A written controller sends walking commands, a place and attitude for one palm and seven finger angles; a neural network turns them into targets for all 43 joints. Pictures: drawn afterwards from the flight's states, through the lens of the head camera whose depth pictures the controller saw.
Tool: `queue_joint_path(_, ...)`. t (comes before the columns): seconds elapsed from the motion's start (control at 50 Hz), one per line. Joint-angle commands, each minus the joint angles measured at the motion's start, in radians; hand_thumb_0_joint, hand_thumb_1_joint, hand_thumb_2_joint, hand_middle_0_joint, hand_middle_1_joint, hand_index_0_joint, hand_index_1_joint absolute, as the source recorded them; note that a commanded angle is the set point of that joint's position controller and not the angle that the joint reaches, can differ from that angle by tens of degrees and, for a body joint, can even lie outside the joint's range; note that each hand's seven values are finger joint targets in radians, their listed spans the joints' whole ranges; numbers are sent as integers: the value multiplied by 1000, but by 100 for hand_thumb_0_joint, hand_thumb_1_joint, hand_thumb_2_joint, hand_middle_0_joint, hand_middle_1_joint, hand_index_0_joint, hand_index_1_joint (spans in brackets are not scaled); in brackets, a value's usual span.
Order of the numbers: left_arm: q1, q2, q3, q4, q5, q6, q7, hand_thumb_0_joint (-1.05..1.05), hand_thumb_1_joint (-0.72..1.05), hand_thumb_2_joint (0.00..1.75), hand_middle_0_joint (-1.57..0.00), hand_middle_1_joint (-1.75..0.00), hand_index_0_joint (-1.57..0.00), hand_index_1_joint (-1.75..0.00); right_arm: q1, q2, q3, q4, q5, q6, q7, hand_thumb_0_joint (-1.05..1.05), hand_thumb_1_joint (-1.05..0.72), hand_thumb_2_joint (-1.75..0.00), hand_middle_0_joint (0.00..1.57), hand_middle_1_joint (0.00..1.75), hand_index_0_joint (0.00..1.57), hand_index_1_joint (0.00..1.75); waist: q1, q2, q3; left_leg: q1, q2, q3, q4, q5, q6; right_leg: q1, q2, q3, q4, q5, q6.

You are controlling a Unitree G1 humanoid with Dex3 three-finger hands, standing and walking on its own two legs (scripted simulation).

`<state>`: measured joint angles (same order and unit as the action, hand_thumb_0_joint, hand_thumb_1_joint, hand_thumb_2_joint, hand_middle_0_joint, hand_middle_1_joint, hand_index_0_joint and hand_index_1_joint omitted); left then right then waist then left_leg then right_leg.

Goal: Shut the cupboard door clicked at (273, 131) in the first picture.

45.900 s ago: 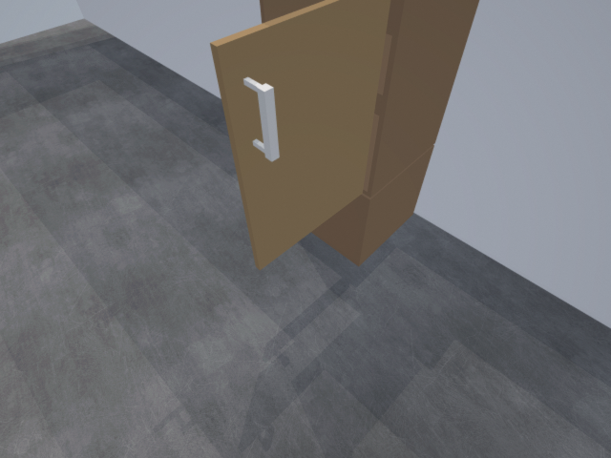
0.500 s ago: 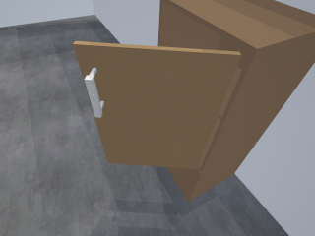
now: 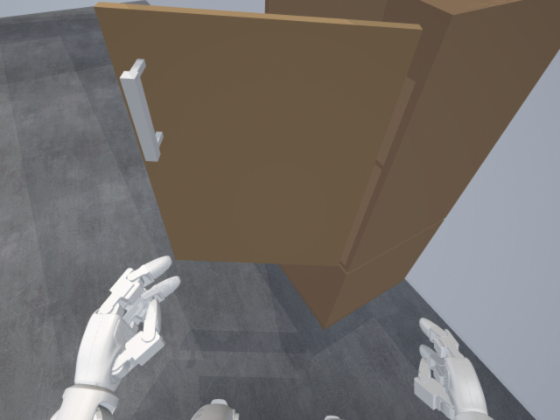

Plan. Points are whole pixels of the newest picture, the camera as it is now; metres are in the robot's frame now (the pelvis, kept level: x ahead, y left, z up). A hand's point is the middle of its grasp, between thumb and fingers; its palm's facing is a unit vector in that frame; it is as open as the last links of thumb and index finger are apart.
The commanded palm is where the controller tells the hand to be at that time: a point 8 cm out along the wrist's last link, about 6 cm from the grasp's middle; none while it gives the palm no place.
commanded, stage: raise the hand and make a fist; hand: left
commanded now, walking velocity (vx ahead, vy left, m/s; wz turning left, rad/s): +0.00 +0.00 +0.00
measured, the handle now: (146, 112) +0.50 +0.23 +0.17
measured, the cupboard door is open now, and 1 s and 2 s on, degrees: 58 58 58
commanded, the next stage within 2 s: bring the fist close to the handle in 1.56 s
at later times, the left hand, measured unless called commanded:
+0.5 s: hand (140, 302) +0.24 +0.18 +0.08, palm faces +0.07 -1.00 -0.04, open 4.1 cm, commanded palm +0.20 +0.23 +0.09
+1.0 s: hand (118, 269) +0.25 +0.19 +0.15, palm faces +0.02 -1.00 -0.05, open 3.1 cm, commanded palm +0.22 +0.24 +0.16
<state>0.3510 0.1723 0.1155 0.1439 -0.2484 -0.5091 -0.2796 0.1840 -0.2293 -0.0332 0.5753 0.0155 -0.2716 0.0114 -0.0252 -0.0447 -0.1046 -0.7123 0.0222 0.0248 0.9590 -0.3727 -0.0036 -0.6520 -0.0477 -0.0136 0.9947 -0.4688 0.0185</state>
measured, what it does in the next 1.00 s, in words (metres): stands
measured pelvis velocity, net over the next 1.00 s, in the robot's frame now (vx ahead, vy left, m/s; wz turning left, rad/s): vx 0.03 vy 0.00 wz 0.03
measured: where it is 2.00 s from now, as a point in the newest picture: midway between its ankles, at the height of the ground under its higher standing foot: outside the picture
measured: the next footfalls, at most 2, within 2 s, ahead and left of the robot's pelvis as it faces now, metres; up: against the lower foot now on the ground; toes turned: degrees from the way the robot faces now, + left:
none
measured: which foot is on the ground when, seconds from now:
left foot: down 0.00-1.00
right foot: down 0.00-1.00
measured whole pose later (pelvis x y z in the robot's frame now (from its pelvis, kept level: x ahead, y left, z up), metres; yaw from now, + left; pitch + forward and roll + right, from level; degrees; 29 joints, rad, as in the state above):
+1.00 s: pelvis +0.03 +0.00 +0.03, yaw +2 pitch +2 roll -1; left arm 0.33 0.27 0.18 -0.23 -0.32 -0.06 -0.24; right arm 0.25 -0.23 0.07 0.53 0.07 -0.23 -0.07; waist 0.04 0.06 -0.08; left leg -0.48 0.03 -0.02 0.80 -0.36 -0.01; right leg -0.37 -0.03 -0.06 0.77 -0.43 0.02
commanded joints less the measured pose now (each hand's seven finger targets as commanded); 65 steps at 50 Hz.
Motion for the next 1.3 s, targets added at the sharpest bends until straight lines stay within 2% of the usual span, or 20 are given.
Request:
queue_joint_path(0.0,159,166,118,-354,-56,20,12,0,90,90,-53,-66,-53,-66,-115,-133,-42,-274,21,-9,-23,0,-90,-90,20,30,20,30,112,174,-112,19,-44,-31,-149,-229,-7,-32,42,-10,-138,-153,-49)
queue_joint_path(0.06,-45,187,81,-665,-31,-44,96,0,90,90,-58,-72,-58,-72,-51,-112,-27,-261,10,-29,-48,0,-90,-90,20,30,20,30,41,247,-181,78,-31,-60,-72,-160,13,-84,53,15,-121,-97,-51)
queue_joint_path(0.08,-154,198,58,-765,-26,-83,110,0,90,90,-60,-74,-60,-74,-28,-113,-21,-239,3,-39,-59,0,-90,-90,20,30,20,30,4,213,-192,67,-25,-70,-37,-146,20,-114,61,18,-103,-87,-49)
queue_joint_path(0.14,-84,126,-37,-697,-35,-134,72,0,90,90,-66,-80,-66,-80,6,-124,-17,-179,11,-68,-80,0,-90,-90,20,30,20,30,-31,169,-147,57,-12,-72,34,-63,24,-155,74,23,-100,-41,-49)
queue_joint_path(0.2,-59,139,-49,-547,-44,-46,-8,0,90,90,-71,-86,-71,-86,21,-137,-11,-157,27,-69,-99,0,-90,-90,20,30,20,30,-51,82,-101,19,-6,-75,48,-39,29,-114,74,29,-137,-14,-39)
queue_joint_path(0.26,87,186,32,-400,-44,169,-59,0,90,90,-77,-92,-77,-92,4,-132,-19,-195,45,-29,-109,0,-90,-90,20,30,20,30,12,-18,-113,-9,-20,-54,3,-14,28,-6,46,71,-219,-38,-23)
queue_joint_path(0.28,154,232,108,-357,-44,247,-59,0,90,90,-79,-94,-79,-94,-17,-126,-21,-209,51,-10,-107,0,-90,-90,20,30,20,30,60,9,-139,5,-29,-45,-12,21,28,52,42,79,-220,-2,-26)
queue_joint_path(0.3,163,218,115,-408,-64,303,-58,0,90,90,-81,-96,-81,-96,-25,-115,-14,-238,50,9,-104,0,-90,-90,20,30,20,30,73,-5,-175,30,-36,-40,-32,57,25,105,27,78,-225,53,-18)
queue_joint_path(0.34,165,236,204,-490,-102,367,-13,0,90,90,-84,-100,-84,-100,-54,-88,-11,-258,46,38,-105,0,-90,-90,20,30,20,30,107,-32,-223,74,-40,-38,-54,126,16,208,12,76,-217,211,2)
queue_joint_path(0.38,173,255,292,-552,-129,350,57,0,90,90,-88,-104,-88,-104,-53,-70,-8,-249,36,49,-103,0,-90,-90,20,30,20,30,130,-47,-247,107,-35,-47,-69,211,8,282,18,44,-180,425,9)
queue_joint_path(0.44,172,194,238,-626,-121,241,96,0,90,90,-93,-110,-93,-110,-3,-63,-7,-235,27,36,-84,0,-90,-90,20,30,20,30,107,-9,-212,163,-34,-44,-109,310,5,257,34,-20,-137,639,8)
queue_joint_path(0.52,130,132,83,-586,-91,139,31,0,90,90,-101,-118,-101,-118,39,-100,-9,-199,28,2,-75,0,-90,-90,20,30,20,30,38,31,-128,194,-29,-46,-111,291,13,149,48,-24,-161,538,3)
queue_joint_path(0.58,89,151,49,-544,-90,165,-28,0,90,90,-106,-124,-106,-124,42,-128,-13,-185,41,-16,-85,0,-90,-90,20,30,20,30,13,45,-92,195,-29,-46,-121,203,20,130,50,-2,-222,375,-7)
queue_joint_path(0.68,27,280,181,-630,-85,220,11,0,90,90,-115,-134,-115,-134,16,-128,-7,-200,43,-19,-102,0,-90,-90,20,30,20,30,62,80,-161,257,-29,-52,-187,160,22,193,58,-18,-255,250,-27)
queue_joint_path(0.76,-23,236,183,-677,-92,224,81,0,90,90,-123,-142,-123,-142,-4,-108,15,-210,45,-10,-94,0,-90,-90,20,30,20,30,74,148,-125,302,-22,-58,-250,153,9,209,72,-56,-261,240,-37)
queue_joint_path(0.9,-68,177,76,-529,-85,386,34,0,90,90,-130,-150,-130,-150,-11,-128,36,-197,57,-14,-87,0,-90,-90,20,30,20,30,44,73,20,301,-18,-52,-311,78,18,212,66,-44,-372,184,-23)
queue_joint_path(0.98,-175,264,146,-579,-78,450,29,0,90,90,-130,-150,-130,-150,-25,-135,44,-201,55,-15,-98,0,-90,-90,20,30,20,30,56,73,4,338,-23,-57,-341,63,22,250,63,-34,-411,142,-23)
queue_joint_path(1.08,-270,308,233,-664,-85,407,83,0,90,90,-130,-150,-130,-150,-40,-120,54,-182,44,-37,-97,0,-90,-90,20,30,20,30,73,101,-82,416,-25,-59,-372,137,16,315,70,-52,-416,209,-29)
queue_joint_path(1.2,-208,209,148,-504,-95,457,33,0,90,90,-130,-150,-130,-150,-42,-123,53,-148,56,-55,-85,0,-90,-90,20,30,20,30,67,90,-16,419,-31,-38,-392,166,15,327,59,-48,-452,274,-23)
queue_joint_path(1.28,-184,231,155,-489,-96,533,-3,0,90,90,-130,-150,-130,-150,-49,-137,44,-161,60,-45,-91,0,-90,-90,20,30,20,30,77,23,3,410,-37,-31,-390,161,22,341,51,-29,-479,262,-16)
